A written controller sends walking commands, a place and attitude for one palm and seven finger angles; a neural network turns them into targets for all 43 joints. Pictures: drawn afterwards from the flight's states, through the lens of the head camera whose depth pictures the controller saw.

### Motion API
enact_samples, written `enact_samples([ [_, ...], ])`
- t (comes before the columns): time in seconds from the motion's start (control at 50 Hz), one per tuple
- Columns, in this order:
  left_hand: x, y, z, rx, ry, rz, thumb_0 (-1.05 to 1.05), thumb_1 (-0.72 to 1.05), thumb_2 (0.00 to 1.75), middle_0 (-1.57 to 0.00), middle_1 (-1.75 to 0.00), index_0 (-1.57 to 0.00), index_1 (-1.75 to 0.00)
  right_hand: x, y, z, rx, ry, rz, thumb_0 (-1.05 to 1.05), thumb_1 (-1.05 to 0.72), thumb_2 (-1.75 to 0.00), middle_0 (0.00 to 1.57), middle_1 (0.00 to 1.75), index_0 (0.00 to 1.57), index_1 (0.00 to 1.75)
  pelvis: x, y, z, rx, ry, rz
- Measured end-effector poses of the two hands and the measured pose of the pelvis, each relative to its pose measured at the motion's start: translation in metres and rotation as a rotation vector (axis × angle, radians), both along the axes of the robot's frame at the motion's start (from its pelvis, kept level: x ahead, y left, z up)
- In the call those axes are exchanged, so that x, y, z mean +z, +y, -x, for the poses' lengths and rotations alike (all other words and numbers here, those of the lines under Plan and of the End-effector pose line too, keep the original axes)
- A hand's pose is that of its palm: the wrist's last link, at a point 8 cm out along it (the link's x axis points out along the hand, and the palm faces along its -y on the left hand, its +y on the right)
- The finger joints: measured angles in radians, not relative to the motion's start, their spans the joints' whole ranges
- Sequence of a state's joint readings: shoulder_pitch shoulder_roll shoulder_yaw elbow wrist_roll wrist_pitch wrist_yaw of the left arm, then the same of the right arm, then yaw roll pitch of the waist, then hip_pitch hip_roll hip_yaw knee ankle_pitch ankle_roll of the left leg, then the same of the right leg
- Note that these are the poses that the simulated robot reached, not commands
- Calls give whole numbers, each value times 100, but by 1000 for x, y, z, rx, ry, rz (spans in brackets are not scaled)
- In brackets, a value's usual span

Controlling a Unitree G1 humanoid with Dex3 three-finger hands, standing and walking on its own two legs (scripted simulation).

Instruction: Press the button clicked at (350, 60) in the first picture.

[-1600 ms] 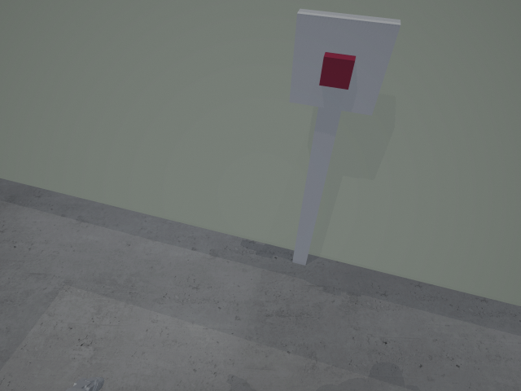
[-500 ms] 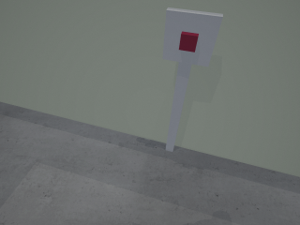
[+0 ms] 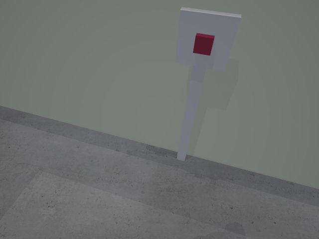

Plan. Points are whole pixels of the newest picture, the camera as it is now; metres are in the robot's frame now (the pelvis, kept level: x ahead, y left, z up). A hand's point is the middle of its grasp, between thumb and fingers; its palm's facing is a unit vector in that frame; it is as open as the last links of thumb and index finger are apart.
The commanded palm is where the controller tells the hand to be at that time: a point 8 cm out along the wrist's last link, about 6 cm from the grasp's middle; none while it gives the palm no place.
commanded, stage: turn to face it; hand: left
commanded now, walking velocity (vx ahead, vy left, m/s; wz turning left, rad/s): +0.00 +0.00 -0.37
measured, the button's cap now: (203, 44) +0.75 -0.11 +0.13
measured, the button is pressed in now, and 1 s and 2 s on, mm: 0 0 0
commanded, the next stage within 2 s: take the last steps up to it in 0.54 s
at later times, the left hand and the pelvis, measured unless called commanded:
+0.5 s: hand out of the picture +0.05 +0.19 -0.19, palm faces -0.13 -0.97 -0.21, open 7.4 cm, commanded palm none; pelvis -0.02 +0.01 -0.02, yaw -7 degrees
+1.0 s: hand out of the picture +0.04 +0.16 -0.18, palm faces -0.21 -0.96 -0.18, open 7.4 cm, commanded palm none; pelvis +0.01 -0.01 -0.01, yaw -15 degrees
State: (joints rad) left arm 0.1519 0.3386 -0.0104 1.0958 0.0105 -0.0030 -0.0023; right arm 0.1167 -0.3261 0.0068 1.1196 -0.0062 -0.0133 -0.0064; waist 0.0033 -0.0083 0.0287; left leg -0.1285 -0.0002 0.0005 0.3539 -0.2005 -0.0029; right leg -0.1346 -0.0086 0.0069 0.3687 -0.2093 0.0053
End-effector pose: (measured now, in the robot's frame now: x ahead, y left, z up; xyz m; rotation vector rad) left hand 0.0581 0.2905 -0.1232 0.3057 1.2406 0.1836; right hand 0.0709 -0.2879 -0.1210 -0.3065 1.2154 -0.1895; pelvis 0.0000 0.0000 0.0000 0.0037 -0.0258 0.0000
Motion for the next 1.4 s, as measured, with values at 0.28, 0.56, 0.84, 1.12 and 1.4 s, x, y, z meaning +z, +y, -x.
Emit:
enact_samples([
  [0.28, -16, -25, 1, -45, 45, 45, 1, 91, 90, -20, -29, -20, -30, -16, 24, 25, -98, -16, -56, 1, -91, -90, 20, 30, 20, 29, -8, 1, 6, -82, 8, -6],
  [0.56, -35, -55, 0, -105, 48, 132, 1, 90, 90, -20, -29, -21, -30, -33, 53, 106, -253, 91, -97, 1, -91, -90, 20, 30, 20, 29, -18, 11, 20, -131, 25, -3],
  [0.84, -28, -67, -16, -180, 17, 101, 0, 91, 90, -19, -29, -20, -30, -47, 51, 147, -359, 108, -144, 1, -91, -90, 20, 30, 20, 29, -23, -6, 16, -243, 17, 22],
  [1.12, -53, -73, 2, -143, 245, 187, 1, 91, 90, -20, -29, -20, -30, -18, 39, 49, -350, -49, -63, 1, -91, -90, 20, 30, 20, 29, -20, -5, -48, -285, 36, 39],
  [1.4, -30, -124, -178, -282, 93, 183, 1, 91, 90, -19, -29, -20, -30, -9, 81, 88, -539, 247, -181, 0, -91, -90, 20, 30, 20, 29, 0, -43, -125, -335, 44, 19],
])
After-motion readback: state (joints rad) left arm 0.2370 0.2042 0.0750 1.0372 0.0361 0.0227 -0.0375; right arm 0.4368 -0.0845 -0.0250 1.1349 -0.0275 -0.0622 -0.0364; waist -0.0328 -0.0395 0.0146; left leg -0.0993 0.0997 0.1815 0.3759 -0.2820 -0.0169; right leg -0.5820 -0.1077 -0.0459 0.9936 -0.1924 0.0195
